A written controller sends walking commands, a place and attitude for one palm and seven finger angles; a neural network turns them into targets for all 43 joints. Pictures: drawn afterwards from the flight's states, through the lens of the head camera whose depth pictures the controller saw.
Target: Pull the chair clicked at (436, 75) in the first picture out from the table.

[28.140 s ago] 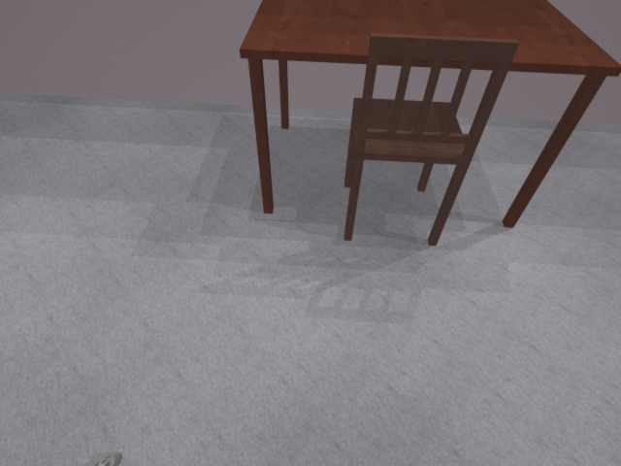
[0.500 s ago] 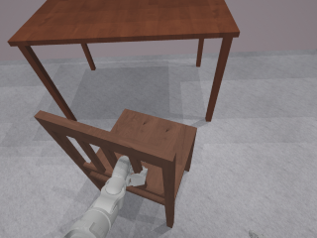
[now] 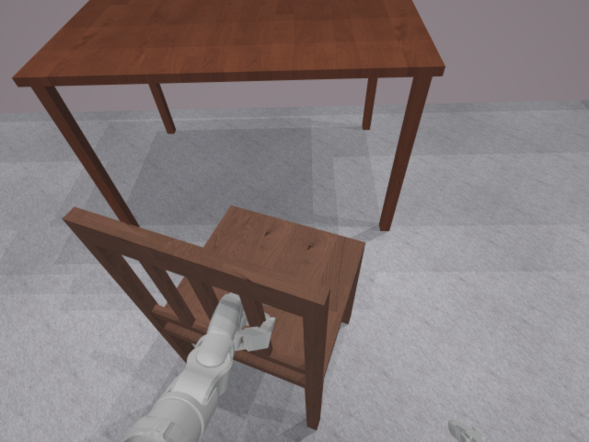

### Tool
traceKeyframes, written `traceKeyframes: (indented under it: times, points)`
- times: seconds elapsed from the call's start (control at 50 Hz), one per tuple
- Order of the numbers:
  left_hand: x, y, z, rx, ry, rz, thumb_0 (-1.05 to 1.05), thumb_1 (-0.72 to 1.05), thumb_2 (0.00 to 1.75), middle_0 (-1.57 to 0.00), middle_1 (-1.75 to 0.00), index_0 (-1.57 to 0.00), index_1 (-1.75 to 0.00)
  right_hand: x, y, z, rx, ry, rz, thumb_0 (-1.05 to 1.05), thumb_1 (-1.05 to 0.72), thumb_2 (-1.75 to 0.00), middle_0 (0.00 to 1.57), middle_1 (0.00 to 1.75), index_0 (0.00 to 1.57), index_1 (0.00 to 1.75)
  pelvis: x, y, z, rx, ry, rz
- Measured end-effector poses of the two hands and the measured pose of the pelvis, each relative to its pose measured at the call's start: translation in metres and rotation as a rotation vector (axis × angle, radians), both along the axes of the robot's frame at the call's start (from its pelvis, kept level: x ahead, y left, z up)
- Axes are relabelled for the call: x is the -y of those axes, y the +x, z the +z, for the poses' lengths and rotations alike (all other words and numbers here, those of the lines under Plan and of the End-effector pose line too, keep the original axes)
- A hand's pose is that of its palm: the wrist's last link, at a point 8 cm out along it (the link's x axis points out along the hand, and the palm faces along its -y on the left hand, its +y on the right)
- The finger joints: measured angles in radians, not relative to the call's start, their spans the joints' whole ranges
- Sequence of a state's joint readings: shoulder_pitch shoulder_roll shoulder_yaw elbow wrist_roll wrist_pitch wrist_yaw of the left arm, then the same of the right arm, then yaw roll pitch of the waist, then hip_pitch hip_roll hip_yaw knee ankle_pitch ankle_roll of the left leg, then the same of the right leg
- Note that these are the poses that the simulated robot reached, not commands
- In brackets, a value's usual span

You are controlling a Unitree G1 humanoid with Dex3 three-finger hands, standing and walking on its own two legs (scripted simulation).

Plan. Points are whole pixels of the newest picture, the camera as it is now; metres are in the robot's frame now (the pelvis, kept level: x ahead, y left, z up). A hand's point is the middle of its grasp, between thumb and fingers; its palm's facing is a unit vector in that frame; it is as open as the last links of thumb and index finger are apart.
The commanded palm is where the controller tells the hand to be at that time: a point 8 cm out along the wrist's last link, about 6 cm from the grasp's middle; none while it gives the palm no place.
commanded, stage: open the thumb and straighten the fingers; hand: left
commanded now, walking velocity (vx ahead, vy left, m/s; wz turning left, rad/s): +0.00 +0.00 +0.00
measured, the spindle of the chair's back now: (212, 308) +0.35 +0.15 -0.09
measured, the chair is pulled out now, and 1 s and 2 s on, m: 0.56 0.56 0.56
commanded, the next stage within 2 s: draw the fingers out of the gap in 0.68 s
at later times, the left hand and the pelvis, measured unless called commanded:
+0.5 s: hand (255, 323) +0.31 +0.07 -0.06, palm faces -0.20 -0.97 -0.14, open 15.2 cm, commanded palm +0.30 +0.13 -0.04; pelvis -0.02 +0.01 -0.02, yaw -1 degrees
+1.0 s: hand (253, 341) +0.28 +0.07 -0.07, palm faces -0.20 -0.97 -0.12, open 17.5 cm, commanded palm +0.26 +0.12 -0.05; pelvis +0.00 +0.01 -0.03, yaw +0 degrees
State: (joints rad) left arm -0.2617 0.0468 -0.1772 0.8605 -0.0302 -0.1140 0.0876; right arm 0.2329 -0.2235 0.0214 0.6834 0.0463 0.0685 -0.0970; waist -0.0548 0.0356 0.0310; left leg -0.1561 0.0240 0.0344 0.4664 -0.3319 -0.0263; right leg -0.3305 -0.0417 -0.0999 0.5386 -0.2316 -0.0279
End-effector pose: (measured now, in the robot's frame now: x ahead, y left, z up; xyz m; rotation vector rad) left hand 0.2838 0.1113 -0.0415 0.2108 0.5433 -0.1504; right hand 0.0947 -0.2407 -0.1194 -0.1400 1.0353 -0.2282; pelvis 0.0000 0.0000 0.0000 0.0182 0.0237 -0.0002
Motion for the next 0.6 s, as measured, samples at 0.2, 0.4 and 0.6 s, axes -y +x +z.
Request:
traceKeyframes:
  times: [0.2, 0.4, 0.6]
  points:
    - [-0.006, 0.008, 0.0, 0.051, -0.021, -0.012, 0.03, 0.18, 0.56, -0.41, -1.37, -0.5, -1.44, 0.021, -0.024, -0.002, 0.031, -0.014, -0.006, 0.01, -0.91, -0.9, 0.2, 0.3, 0.2, 0.3, -0.002, -0.01, -0.015, -0.099, 0.005, -0.007]
    - [-0.016, 0.013, -0.003, 0.012, -0.021, 0.002, 0.0, -0.4, 0.27, -0.35, -1.05, -0.37, -1.06, 0.01, -0.036, -0.014, 0.04, -0.004, -0.014, 0.01, -0.91, -0.9, 0.2, 0.3, 0.2, 0.3, -0.008, -0.017, -0.022, -0.129, 0.009, -0.013]
    - [-0.015, 0.015, -0.005, 0.004, -0.027, -0.006, -0.01, -0.53, 0.21, -0.14, -0.4, -0.14, -0.4, -0.004, -0.033, -0.017, 0.055, 0.015, -0.002, 0.01, -0.91, -0.9, 0.2, 0.3, 0.21, 0.3, -0.011, -0.016, -0.025, -0.14, 0.01, -0.015]
